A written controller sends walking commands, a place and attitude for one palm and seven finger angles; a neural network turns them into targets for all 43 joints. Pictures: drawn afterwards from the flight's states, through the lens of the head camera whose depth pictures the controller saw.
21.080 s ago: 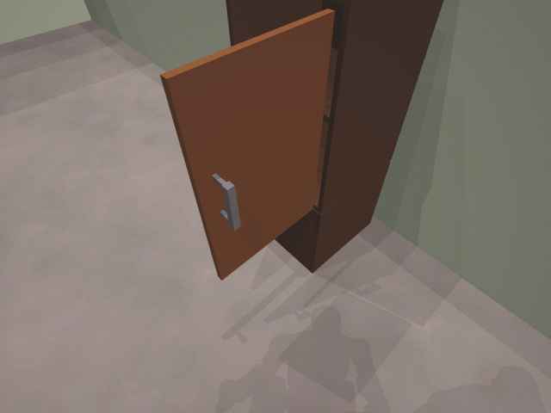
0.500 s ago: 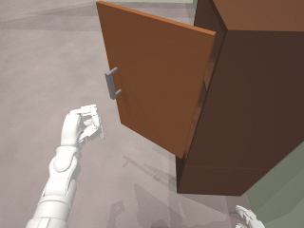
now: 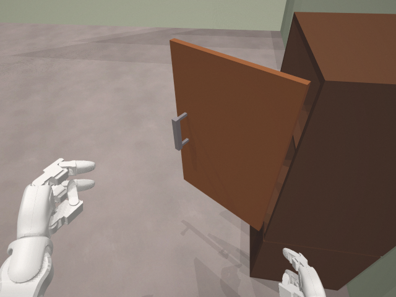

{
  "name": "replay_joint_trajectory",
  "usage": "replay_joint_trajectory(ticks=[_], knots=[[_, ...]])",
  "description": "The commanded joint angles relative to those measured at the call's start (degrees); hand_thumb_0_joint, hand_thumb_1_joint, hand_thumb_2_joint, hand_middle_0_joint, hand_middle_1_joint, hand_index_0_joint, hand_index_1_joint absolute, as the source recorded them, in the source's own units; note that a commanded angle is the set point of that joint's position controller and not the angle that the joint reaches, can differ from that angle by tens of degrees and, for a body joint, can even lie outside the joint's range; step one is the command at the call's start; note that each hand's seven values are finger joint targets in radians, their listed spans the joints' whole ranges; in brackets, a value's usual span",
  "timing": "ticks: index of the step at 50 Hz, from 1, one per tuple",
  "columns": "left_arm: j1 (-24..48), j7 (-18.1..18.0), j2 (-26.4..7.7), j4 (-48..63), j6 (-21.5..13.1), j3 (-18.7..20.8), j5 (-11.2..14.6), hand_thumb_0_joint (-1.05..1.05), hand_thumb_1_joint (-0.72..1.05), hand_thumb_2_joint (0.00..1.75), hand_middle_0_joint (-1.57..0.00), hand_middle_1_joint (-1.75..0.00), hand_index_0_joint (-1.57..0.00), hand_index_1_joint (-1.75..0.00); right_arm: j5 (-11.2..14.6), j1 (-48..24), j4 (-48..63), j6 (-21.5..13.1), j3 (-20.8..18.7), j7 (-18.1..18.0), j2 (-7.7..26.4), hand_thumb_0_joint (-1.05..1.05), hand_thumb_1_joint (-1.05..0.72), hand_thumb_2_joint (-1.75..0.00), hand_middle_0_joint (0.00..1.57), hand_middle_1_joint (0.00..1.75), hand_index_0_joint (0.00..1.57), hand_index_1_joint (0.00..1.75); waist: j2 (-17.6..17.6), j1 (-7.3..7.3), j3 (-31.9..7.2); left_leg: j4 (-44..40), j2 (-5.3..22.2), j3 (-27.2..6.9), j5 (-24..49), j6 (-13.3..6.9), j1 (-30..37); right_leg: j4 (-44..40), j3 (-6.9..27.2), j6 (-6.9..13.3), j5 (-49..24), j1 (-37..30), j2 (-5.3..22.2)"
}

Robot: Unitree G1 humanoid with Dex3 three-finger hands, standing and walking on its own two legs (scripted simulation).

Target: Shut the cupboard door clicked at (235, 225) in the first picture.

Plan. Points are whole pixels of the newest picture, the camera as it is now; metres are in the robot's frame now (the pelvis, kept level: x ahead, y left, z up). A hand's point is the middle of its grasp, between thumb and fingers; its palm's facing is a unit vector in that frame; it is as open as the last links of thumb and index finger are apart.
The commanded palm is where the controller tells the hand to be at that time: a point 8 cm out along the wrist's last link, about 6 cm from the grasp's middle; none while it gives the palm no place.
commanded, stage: draw the hand back to the body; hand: left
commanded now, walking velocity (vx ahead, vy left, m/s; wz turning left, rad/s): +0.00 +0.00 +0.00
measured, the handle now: (181, 131) +0.62 +0.13 -0.04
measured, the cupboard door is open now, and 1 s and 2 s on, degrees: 58 58 58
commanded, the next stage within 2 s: step back with the hand held close in 0.54 s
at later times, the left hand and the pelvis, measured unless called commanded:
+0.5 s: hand (65, 211) +0.20 +0.23 +0.15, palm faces +0.44 -0.81 -0.39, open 7.4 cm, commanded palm +0.15 +0.27 +0.17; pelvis +0.01 -0.03 +0.00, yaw +0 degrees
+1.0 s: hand (54, 203) +0.21 +0.26 +0.16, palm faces +0.35 -0.80 -0.49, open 7.4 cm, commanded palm +0.15 +0.30 +0.17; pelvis +0.00 +0.00 -0.01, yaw -2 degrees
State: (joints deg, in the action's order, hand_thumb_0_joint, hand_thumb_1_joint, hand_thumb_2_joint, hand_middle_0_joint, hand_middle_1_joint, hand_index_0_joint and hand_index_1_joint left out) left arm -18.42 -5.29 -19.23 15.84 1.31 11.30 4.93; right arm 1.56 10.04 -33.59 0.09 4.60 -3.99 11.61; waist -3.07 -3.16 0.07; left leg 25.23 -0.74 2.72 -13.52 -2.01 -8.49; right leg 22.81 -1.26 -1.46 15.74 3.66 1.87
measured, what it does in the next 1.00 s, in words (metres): stands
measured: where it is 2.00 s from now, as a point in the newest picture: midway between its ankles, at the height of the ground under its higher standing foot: outside the picture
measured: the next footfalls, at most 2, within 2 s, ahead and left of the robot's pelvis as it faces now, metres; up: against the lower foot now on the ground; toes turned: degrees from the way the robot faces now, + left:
right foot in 1.92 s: -0.17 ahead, -0.13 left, +0.00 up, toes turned +7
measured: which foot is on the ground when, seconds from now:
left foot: down 0.00-1.00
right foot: down 0.00-1.00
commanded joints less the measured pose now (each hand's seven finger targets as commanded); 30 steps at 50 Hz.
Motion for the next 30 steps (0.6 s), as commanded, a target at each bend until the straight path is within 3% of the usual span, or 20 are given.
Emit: replay_joint_trajectory(ticks=[1,2,6,8,10,13,17,21,24,26,30], knots=[[3.4,-1.17,-12.43,16.87,-3.92,10.91,-0.36,0.0,0.9,0.9,-0.39,-0.51,-0.39,-0.51,-0.25,-7.52,8.53,-4.42,-3.88,-0.34,7.33,0.0,-0.9,-0.9,0.2,0.3,0.2,0.3,-1.18,0.06,-5.78,-5.16,2.78,-3.88,13.05,1.15,4.92,-2.95,-1.03,2.39,-12.27,2.04,-2.59],[2.29,-1.12,-11.58,18.47,-4.15,10.81,-0.17,0.0,0.9,0.9,-0.36,-0.48,-0.36,-0.48,-0.02,-7.55,8.81,-4.57,-3.87,-0.19,6.95,0.0,-0.9,-0.9,0.2,0.3,0.2,0.3,-2.57,0.06,-6.34,-5.09,2.76,-3.64,13.54,1.13,5.29,-2.59,-0.96,2.39,-12.51,1.61,-2.35],[-3.48,-1.62,-14.52,18.58,-4.55,16.04,0.06,0.0,0.9,0.9,-0.25,-0.36,-0.25,-0.36,-0.01,-7.48,8.33,-5.51,-4.53,-0.31,7.37,0.0,-0.9,-0.9,0.2,0.3,0.2,0.3,0.0,-0.67,-4.19,-5.19,2.63,-3.03,12.14,1.1,3.63,-3.4,-1.09,2.27,-11.91,1.85,-2.67],[-4.73,-1.64,-14.64,20.38,-5.06,17.24,0.16,0.0,0.9,0.9,-0.2,-0.3,-0.2,-0.3,0.3,-7.4,8.42,-5.82,-4.71,-0.37,7.1,0.0,-0.9,-0.9,0.2,0.3,0.2,0.3,-0.73,-0.71,-4.41,-4.67,2.56,-2.57,13.05,0.97,3.86,-2.84,-1.08,2.22,-12.69,1.8,-2.52],[-3.51,-1.4,-11.31,18.04,-4.75,13.79,-0.1,0.0,0.9,0.9,-0.2,-0.3,-0.2,-0.3,0.18,-6.89,7.86,-6.1,-4.79,-0.33,7.47,0.0,-0.9,-0.9,0.2,0.3,0.2,0.3,-0.27,0.24,-1.67,-4.94,2.43,-2.38,11.27,0.82,3.52,-3.32,-1.12,1.91,-11.27,3.93,-2.39],[-1.06,-1.51,-10.1,15.97,-4.71,11.96,-0.41,0.0,0.9,0.9,-0.2,-0.3,-0.2,-0.3,0.13,-6.52,7.2,-6.57,-5.14,-0.55,8.13,0.0,-0.9,-0.9,0.2,0.3,0.2,0.3,1.37,0.92,0.58,-5.27,2.17,-2.18,7.44,0.29,3.14,-4.4,-0.9,1.66,-7.87,5.8,-2.18],[0.36,-1.92,-12.19,18.32,-5.6,13.25,-0.59,0.0,0.9,0.9,-0.2,-0.3,-0.2,-0.3,-0.16,-6.96,7.19,-7.4,-5.39,-1.2,8.03,0.0,-0.9,-0.9,0.2,0.3,0.2,0.3,1.64,0.2,-3.13,-4.52,1.7,-1.56,8.63,-0.31,4.61,-4.15,-0.45,1.59,-8.97,4.04,-1.81],[-1.29,-2.35,-15.45,21.25,-6.44,16.32,-0.59,0.0,0.9,0.9,-0.2,-0.3,-0.2,-0.3,-0.37,-7.37,6.9,-8.33,-5.35,-1.43,7.6,0.0,-0.9,-0.9,0.2,0.3,0.2,0.3,-0.64,-0.8,-6.15,-2.99,1.14,-0.84,11.66,-0.22,5.11,-3.97,0.18,1.72,-12.83,2.03,-1.69],[-2.79,-2.27,-14.32,21.04,-6.51,15.98,-0.44,0.0,0.9,0.9,-0.2,-0.3,-0.2,-0.3,-0.24,-7.6,7.05,-8.49,-4.98,-1.38,6.74,0.0,-0.9,-0.9,0.2,0.3,0.2,0.3,-3.26,-0.78,-4.4,-2.56,1.07,-0.23,13.29,-0.06,4.85,-3.54,0.26,1.76,-15.34,2.61,-1.51],[-3.99,-2.07,-14.25,18.64,-6.23,16.43,-0.28,0.0,0.9,0.9,-0.2,-0.3,-0.2,-0.3,-0.21,-7.34,6.56,-8.32,-5.13,-1.3,6.95,0.0,-0.9,-0.9,0.2,0.3,0.2,0.3,-1.3,-0.69,-1.56,-2.64,1.32,-0.16,13.0,0.11,3.72,-4.68,0.34,1.67,-15.05,3.85,-1.73],[-4.33,-1.4,-12.23,15.19,-5.97,15.32,0.12,0.0,0.9,0.9,-0.2,-0.3,-0.2,-0.3,-0.04,-7.04,7.0,-7.38,-5.29,-1.21,6.88,0.0,-0.9,-0.9,0.2,0.3,0.2,0.3,1.36,-0.25,0.31,-3.2,1.6,0.06,10.99,-0.08,3.41,-4.74,0.2,1.19,-12.48,5.29,-1.75]])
